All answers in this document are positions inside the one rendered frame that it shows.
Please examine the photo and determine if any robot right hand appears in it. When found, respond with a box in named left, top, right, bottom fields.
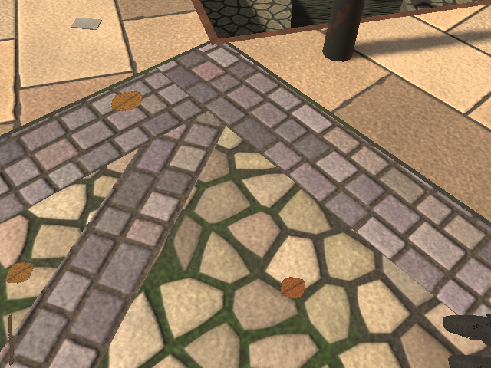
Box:
left=443, top=314, right=491, bottom=368

